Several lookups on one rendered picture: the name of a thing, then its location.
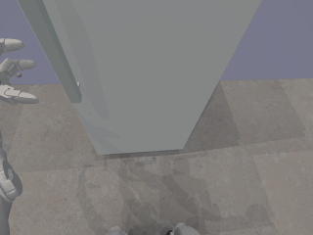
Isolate robot shin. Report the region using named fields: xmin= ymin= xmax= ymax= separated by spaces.
xmin=174 ymin=223 xmax=186 ymax=229
xmin=110 ymin=226 xmax=121 ymax=231

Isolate left robot shin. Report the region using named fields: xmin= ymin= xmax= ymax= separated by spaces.
xmin=110 ymin=226 xmax=121 ymax=231

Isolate handle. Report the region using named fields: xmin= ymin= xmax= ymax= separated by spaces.
xmin=18 ymin=0 xmax=82 ymax=104

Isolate robot left hand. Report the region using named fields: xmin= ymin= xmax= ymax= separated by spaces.
xmin=0 ymin=38 xmax=39 ymax=106

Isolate right robot shin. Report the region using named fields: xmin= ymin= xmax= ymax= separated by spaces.
xmin=174 ymin=223 xmax=186 ymax=229

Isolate fridge door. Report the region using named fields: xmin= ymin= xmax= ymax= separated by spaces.
xmin=17 ymin=0 xmax=262 ymax=155

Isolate left robot upper arm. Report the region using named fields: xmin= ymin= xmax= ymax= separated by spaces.
xmin=0 ymin=159 xmax=23 ymax=235

